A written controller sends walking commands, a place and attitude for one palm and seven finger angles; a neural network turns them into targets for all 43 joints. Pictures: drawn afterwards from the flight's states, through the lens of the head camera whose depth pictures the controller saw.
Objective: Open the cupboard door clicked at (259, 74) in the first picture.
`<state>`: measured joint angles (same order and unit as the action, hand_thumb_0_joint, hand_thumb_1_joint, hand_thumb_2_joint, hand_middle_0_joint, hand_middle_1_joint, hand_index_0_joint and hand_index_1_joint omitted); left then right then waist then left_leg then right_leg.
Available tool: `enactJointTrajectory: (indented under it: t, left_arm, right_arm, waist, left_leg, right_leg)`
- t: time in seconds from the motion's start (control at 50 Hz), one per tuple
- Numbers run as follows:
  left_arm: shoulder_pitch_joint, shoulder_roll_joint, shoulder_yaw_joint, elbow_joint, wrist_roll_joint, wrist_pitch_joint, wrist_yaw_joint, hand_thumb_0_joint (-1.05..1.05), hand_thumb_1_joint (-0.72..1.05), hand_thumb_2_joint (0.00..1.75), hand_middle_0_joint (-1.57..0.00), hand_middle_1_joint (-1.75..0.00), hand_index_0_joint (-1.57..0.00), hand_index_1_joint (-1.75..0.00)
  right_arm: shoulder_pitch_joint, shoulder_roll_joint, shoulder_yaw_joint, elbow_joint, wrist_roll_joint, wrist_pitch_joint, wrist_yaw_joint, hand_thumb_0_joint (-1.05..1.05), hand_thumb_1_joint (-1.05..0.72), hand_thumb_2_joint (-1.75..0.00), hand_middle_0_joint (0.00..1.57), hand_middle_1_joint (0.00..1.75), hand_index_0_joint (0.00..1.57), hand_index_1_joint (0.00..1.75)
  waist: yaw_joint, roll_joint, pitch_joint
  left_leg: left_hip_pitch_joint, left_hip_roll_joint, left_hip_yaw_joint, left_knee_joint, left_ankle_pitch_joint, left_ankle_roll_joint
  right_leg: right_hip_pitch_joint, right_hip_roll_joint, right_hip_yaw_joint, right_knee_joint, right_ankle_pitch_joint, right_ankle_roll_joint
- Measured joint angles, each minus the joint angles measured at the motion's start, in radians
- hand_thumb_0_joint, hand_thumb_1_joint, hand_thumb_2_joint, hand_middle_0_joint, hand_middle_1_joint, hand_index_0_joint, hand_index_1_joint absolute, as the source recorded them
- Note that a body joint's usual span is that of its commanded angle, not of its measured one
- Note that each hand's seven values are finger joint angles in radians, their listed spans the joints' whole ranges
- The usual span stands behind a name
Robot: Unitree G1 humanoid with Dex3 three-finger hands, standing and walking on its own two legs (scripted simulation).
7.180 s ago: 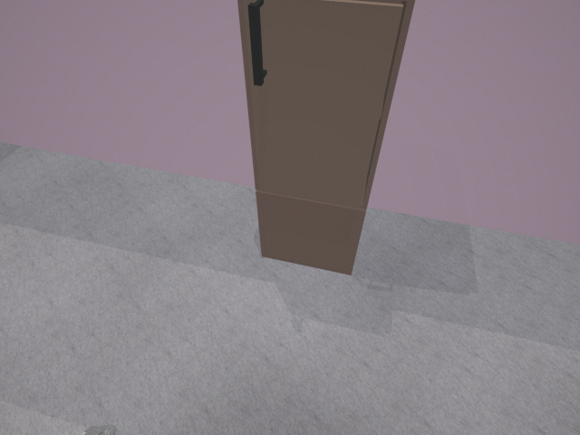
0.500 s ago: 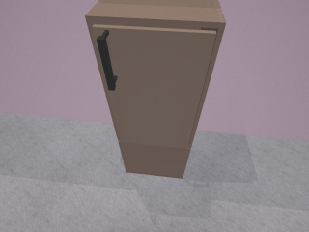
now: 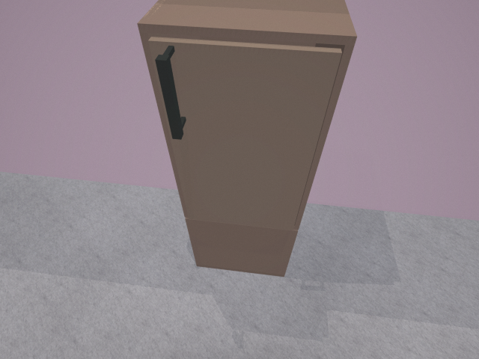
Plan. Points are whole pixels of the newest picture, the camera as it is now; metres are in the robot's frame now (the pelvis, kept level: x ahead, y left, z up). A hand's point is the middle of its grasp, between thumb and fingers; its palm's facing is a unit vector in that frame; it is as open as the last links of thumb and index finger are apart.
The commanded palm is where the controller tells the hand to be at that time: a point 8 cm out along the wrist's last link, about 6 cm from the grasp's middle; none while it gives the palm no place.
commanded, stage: raise the hand with hooked fingers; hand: left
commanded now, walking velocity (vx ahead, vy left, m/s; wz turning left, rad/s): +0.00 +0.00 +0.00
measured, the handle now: (174, 95) +0.55 +0.18 +0.15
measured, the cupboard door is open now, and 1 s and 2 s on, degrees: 0 0 0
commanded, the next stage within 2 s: none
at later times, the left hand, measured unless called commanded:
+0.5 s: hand (124, 340) +0.15 +0.19 -0.02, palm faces -0.02 -1.00 +0.03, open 8.7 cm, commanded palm +0.14 +0.26 +0.00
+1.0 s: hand (81, 274) +0.22 +0.25 +0.06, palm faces -0.02 -1.00 -0.08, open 11.7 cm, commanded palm +0.18 +0.31 +0.07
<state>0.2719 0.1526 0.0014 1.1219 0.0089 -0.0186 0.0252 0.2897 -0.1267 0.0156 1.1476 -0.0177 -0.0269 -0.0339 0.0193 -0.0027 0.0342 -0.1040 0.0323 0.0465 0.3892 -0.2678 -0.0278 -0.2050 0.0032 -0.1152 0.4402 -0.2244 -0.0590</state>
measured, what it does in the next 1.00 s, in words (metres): stands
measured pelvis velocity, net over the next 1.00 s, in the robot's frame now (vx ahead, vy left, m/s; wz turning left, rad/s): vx -0.01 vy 0.05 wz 0.00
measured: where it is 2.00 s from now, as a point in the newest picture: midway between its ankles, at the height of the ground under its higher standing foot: outside the picture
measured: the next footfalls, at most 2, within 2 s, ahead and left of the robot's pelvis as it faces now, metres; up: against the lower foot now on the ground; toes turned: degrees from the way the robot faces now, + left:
none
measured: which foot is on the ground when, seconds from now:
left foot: down 0.00-1.00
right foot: down 0.00-1.00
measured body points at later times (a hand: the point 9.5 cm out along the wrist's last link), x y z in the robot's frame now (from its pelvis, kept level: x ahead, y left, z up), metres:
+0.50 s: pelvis -0.03 +0.02 -0.06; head +0.00 +0.03 +0.39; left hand +0.15 +0.25 -0.02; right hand +0.21 -0.24 -0.06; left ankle -0.04 +0.14 -0.74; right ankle +0.01 -0.08 -0.74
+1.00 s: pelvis -0.01 +0.05 -0.03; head +0.00 +0.04 +0.42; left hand +0.21 +0.31 +0.07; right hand +0.14 -0.19 -0.10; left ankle -0.04 +0.14 -0.74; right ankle +0.01 -0.08 -0.74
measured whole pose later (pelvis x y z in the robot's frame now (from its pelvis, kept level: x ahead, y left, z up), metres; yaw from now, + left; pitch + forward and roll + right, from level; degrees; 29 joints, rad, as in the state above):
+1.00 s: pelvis -0.01 +0.05 -0.03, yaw +0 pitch +5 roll -1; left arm 0.30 0.29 0.27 -0.07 -0.31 -0.18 -0.33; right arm 0.31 -0.26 0.06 0.59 0.04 -0.29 -0.06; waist 0.01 0.03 -0.06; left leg -0.42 0.01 0.04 0.77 -0.44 0.03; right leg -0.48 -0.04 -0.10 0.72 -0.33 0.00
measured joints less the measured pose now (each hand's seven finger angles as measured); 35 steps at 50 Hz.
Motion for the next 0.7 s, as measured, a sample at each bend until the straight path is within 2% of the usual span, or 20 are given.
enactJointTrajectory:
  t: [0.08,0.1,0.12,0.18,0.22,0.26,0.3,0.34,0.38,0.42,0.46,0.52,0.56,0.64,0.7]
  left_arm:
    - [0.000,-0.004,-0.002,0.000,0.002,-0.007,0.008,0.01,0.92,0.90,-0.20,-0.30,-0.20,-0.30]
    - [0.053,-0.003,0.001,-0.152,-0.045,0.052,0.016,0.02,0.93,0.90,-0.20,-0.30,-0.20,-0.30]
    - [0.119,0.004,0.011,-0.338,-0.078,0.070,0.027,0.03,0.94,0.90,-0.21,-0.30,-0.20,-0.31]
    - [0.222,0.014,0.013,-0.738,-0.153,0.001,0.073,0.04,0.93,0.89,-0.21,-0.31,-0.20,-0.32]
    - [0.203,0.014,0.027,-0.881,-0.184,-0.083,0.057,0.03,0.91,0.88,-0.21,-0.33,-0.20,-0.33]
    - [0.145,0.012,0.052,-0.943,-0.203,-0.200,0.000,0.03,0.87,0.87,-0.20,-0.35,-0.20,-0.35]
    - [0.095,0.010,0.081,-0.966,-0.226,-0.334,-0.093,0.02,0.83,0.86,-0.20,-0.37,-0.20,-0.37]
    - [0.072,0.009,0.108,-0.971,-0.245,-0.459,-0.212,0.02,0.79,0.84,-0.21,-0.39,-0.20,-0.40]
    - [0.082,0.016,0.124,-0.981,-0.255,-0.515,-0.320,0.01,0.74,0.82,-0.21,-0.42,-0.20,-0.42]
    - [0.122,0.024,0.127,-1.004,-0.273,-0.489,-0.378,0.01,0.69,0.80,-0.22,-0.45,-0.21,-0.45]
    - [0.169,0.029,0.127,-1.034,-0.285,-0.431,-0.388,0.01,0.64,0.79,-0.22,-0.48,-0.22,-0.48]
    - [0.232,0.033,0.137,-1.097,-0.270,-0.372,-0.337,0.01,0.57,0.76,-0.23,-0.52,-0.22,-0.52]
    - [0.252,0.043,0.141,-1.150,-0.257,-0.366,-0.302,0.01,0.52,0.74,-0.23,-0.55,-0.23,-0.55]
    - [0.203,0.068,0.141,-1.211,-0.250,-0.381,-0.296,0.02,0.42,0.70,-0.24,-0.61,-0.23,-0.61]
    - [0.124,0.092,0.145,-1.208,-0.256,-0.336,-0.332,0.01,0.35,0.67,-0.24,-0.65,-0.23,-0.66]
  right_arm:
    - [-0.007,-0.009,-0.001,-0.005,0.002,0.003,0.002,0.00,-0.91,-0.89,0.20,0.30,0.20,0.30]
    - [0.004,-0.022,0.006,-0.045,0.013,-0.004,-0.004,0.01,-0.92,-0.89,0.20,0.30,0.20,0.30]
    - [0.025,-0.035,0.008,-0.090,0.022,-0.043,-0.018,0.01,-0.92,-0.89,0.20,0.30,0.21,0.30]
    - [0.057,-0.081,-0.010,-0.206,0.055,-0.171,-0.046,0.02,-0.92,-0.89,0.20,0.30,0.21,0.30]
    - [0.037,-0.112,-0.022,-0.278,0.053,-0.227,-0.047,0.02,-0.92,-0.89,0.20,0.30,0.21,0.30]
    - [0.000,-0.134,-0.037,-0.355,0.044,-0.264,-0.037,0.02,-0.92,-0.89,0.20,0.30,0.21,0.30]
    - [-0.044,-0.143,-0.051,-0.430,0.037,-0.284,-0.017,0.02,-0.92,-0.89,0.20,0.30,0.20,0.30]
    - [-0.089,-0.147,-0.065,-0.503,0.034,-0.289,0.010,0.01,-0.91,-0.89,0.20,0.30,0.20,0.30]
    - [-0.122,-0.154,-0.074,-0.574,0.040,-0.278,0.028,0.01,-0.91,-0.89,0.20,0.30,0.20,0.30]
    - [-0.143,-0.159,-0.078,-0.633,0.052,-0.253,0.028,0.01,-0.91,-0.89,0.20,0.30,0.20,0.30]
    - [-0.149,-0.163,-0.078,-0.682,0.056,-0.230,0.019,0.01,-0.91,-0.89,0.20,0.30,0.20,0.30]
    - [-0.135,-0.156,-0.071,-0.722,0.051,-0.212,0.006,0.01,-0.91,-0.89,0.20,0.30,0.20,0.30]
    - [-0.120,-0.147,-0.054,-0.725,0.043,-0.208,0.000,0.01,-0.91,-0.89,0.20,0.30,0.20,0.30]
    - [-0.096,-0.120,0.000,-0.680,0.040,-0.213,-0.005,0.01,-0.90,-0.89,0.20,0.30,0.20,0.30]
    - [-0.079,-0.091,0.041,-0.633,0.047,-0.211,-0.008,0.01,-0.90,-0.89,0.20,0.30,0.21,0.30]
  waist:
    - [0.002,0.006,0.000]
    - [0.004,0.014,0.008]
    - [0.009,0.016,0.009]
    - [-0.008,0.038,-0.019]
    - [-0.028,0.048,-0.045]
    - [-0.035,0.046,-0.075]
    - [-0.034,0.028,-0.107]
    - [-0.035,0.006,-0.125]
    - [-0.031,-0.010,-0.135]
    - [-0.020,-0.022,-0.139]
    - [-0.008,-0.030,-0.138]
    - [0.013,-0.028,-0.131]
    - [0.024,-0.022,-0.124]
    - [0.033,0.002,-0.109]
    - [0.026,0.019,-0.101]
  left_leg:
    - [-0.020,0.007,0.004,0.029,-0.008,0.001]
    - [-0.025,0.011,0.001,0.044,-0.023,0.005]
    - [-0.025,0.010,0.005,0.050,-0.028,0.002]
    - [-0.055,-0.007,-0.005,0.086,-0.036,0.010]
    - [-0.111,-0.018,-0.016,0.136,-0.049,0.018]
    - [-0.189,-0.022,-0.012,0.205,-0.071,0.021]
    - [-0.273,-0.021,0.004,0.284,-0.101,0.021]
    - [-0.348,-0.016,0.016,0.369,-0.138,0.020]
    - [-0.404,-0.012,0.019,0.440,-0.155,0.020]
    - [-0.436,-0.012,0.020,0.492,-0.196,0.026]
    - [-0.457,-0.012,0.016,0.523,-0.214,0.024]
    - [-0.475,-0.011,-0.003,0.554,-0.230,0.030]
    - [-0.483,-0.010,-0.021,0.570,-0.237,0.034]
    - [-0.494,-0.011,-0.049,0.590,-0.243,0.038]
    - [-0.484,-0.012,-0.052,0.577,-0.236,0.042]
  right_leg:
    - [-0.006,0.005,-0.001,-0.002,0.004,0.002]
    - [-0.012,0.010,0.002,0.006,0.005,0.004]
    - [-0.018,0.009,0.009,0.021,0.001,0.004]
    - [-0.044,-0.011,0.003,0.064,-0.021,0.011]
    - [-0.095,-0.026,-0.006,0.110,-0.038,0.017]
    - [-0.174,-0.035,-0.001,0.179,-0.058,0.019]
    - [-0.268,-0.038,0.016,0.261,-0.084,0.016]
    - [-0.348,-0.038,0.029,0.344,-0.111,0.012]
    - [-0.406,-0.035,0.037,0.414,-0.139,0.011]
    - [-0.441,-0.035,0.043,0.460,-0.160,0.013]
    - [-0.457,-0.037,0.040,0.485,-0.173,0.016]
    - [-0.457,-0.038,0.022,0.494,-0.183,0.020]
    - [-0.451,-0.039,0.005,0.492,-0.185,0.021]
    - [-0.436,-0.041,-0.023,0.481,-0.183,0.026]
    - [-0.420,-0.040,-0.026,0.458,-0.172,0.032]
